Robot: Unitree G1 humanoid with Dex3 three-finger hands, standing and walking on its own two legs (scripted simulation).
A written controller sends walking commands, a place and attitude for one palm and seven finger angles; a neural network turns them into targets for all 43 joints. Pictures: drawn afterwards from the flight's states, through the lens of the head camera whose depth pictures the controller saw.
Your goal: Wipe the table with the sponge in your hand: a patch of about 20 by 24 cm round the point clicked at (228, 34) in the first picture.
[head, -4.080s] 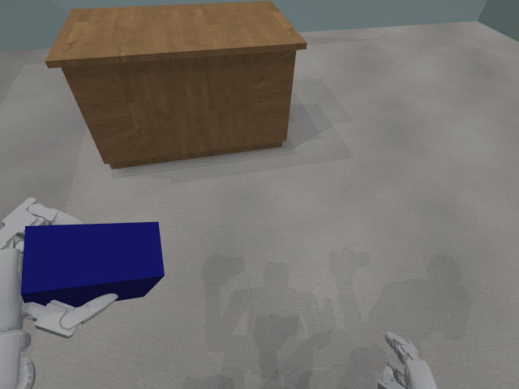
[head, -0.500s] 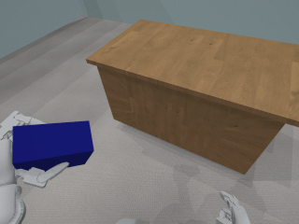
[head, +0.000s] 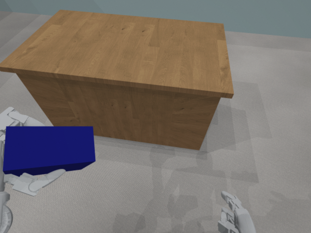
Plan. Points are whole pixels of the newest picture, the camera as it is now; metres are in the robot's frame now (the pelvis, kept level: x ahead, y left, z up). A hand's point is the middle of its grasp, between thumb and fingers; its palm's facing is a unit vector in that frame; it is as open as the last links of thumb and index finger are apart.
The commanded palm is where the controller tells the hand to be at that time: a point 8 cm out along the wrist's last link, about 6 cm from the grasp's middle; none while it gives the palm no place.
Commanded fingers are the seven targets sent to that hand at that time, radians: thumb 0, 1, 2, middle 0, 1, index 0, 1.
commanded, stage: turn to face it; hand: left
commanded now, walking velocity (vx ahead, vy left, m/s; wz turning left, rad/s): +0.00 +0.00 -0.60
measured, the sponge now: (63, 151) +0.24 +0.20 +0.15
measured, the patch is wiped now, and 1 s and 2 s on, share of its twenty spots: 0.00 0.00 0.00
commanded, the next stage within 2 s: take the last steps up to it in 0.84 s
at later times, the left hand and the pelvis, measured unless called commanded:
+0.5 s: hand (94, 174) +0.19 +0.12 +0.18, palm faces +0.16 -0.90 -0.41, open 10.6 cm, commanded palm +0.15 +0.18 +0.18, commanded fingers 0.00 0.10 1.30 -1.20 -1.60 -1.20 -1.60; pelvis -0.08 -0.05 +0.00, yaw -15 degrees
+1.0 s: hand (163, 221) +0.13 +0.01 +0.17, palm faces -0.09 -0.86 -0.51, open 10.6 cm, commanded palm +0.10 +0.09 +0.18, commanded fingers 0.00 0.10 1.30 -1.20 -1.60 -1.20 -1.60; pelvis -0.17 -0.09 +0.00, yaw -27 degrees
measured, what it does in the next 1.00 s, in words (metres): walks backwards, turning right: right foot, then left foot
